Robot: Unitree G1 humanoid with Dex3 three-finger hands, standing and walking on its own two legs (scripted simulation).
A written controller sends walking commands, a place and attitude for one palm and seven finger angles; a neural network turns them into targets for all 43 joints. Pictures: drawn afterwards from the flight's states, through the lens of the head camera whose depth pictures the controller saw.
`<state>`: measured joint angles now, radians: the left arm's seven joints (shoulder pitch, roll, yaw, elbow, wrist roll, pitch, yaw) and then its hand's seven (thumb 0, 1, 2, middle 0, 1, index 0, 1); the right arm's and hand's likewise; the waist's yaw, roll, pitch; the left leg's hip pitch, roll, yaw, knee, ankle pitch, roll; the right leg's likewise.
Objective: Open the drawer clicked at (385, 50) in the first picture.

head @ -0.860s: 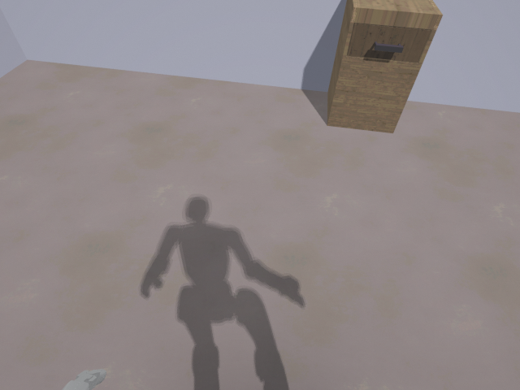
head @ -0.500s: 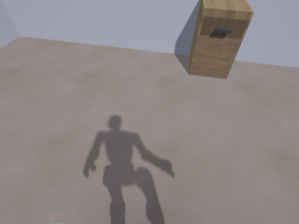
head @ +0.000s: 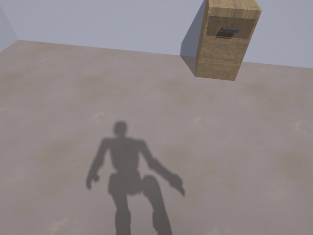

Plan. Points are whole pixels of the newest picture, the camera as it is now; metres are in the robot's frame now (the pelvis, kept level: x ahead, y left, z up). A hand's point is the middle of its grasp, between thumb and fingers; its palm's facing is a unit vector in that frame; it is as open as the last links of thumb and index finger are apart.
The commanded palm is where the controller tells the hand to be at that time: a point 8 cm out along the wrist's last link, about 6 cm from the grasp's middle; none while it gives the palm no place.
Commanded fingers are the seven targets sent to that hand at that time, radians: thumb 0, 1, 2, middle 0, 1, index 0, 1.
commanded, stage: look at it before walking up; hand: left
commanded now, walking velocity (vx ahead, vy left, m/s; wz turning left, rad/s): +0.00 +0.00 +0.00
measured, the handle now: (230, 29) +1.82 -0.58 -0.21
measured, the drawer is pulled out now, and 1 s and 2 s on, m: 0.00 0.00 0.00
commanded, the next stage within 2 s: walk to a spot facing it in 0.58 s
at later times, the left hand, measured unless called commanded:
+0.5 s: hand out of the picture +0.08 +0.24 -0.16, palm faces -0.04 -0.94 -0.33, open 7.4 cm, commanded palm none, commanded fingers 0.00 0.90 0.90 -0.20 -0.30 -0.20 -0.30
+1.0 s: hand out of the picture +0.07 +0.20 -0.17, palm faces -0.14 -0.95 -0.28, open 7.4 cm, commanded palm none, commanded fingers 0.00 0.90 0.90 -0.20 -0.30 -0.20 -0.30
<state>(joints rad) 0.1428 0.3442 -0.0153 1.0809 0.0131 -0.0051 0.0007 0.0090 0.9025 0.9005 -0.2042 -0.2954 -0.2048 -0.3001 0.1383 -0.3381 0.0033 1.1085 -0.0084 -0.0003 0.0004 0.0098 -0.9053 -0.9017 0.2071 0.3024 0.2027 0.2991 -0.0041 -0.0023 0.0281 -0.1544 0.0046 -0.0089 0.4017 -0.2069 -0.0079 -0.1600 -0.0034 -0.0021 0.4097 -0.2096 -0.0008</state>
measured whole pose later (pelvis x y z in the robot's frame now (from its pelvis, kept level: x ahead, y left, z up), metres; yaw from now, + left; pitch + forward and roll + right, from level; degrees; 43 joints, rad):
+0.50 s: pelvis +0.00 +0.00 +0.00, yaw +0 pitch -2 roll +0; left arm 0.14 0.34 -0.01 1.09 0.01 -0.01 0.00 0.01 0.90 0.90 -0.20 -0.30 -0.21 -0.30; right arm 0.12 -0.34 0.00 1.11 -0.01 0.00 0.00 0.01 -0.91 -0.90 0.21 0.30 0.20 0.30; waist 0.00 -0.01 0.03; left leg -0.14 0.01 0.00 0.38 -0.20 -0.01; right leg -0.15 0.00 0.00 0.39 -0.20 -0.01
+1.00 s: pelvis +0.00 -0.01 -0.01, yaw -9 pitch -2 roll +2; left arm 0.23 0.27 0.02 1.00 0.03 0.06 -0.02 0.01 0.91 0.90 -0.20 -0.29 -0.20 -0.30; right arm 0.15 -0.25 -0.02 1.01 -0.02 0.03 -0.01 0.01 -0.91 -0.90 0.21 0.30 0.20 0.30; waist 0.03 -0.01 0.05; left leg -0.19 0.06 0.13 0.53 -0.30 -0.02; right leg -0.33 0.01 0.02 0.75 -0.42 0.00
